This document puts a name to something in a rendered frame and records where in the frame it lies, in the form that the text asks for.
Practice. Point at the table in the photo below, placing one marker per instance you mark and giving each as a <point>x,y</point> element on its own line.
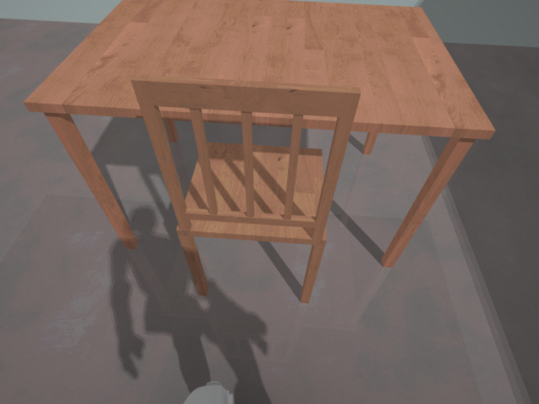
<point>409,84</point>

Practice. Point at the robot left thigh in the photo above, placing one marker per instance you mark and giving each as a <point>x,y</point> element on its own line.
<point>210,394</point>

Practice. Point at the chair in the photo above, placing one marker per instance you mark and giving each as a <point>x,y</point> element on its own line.
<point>245,191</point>

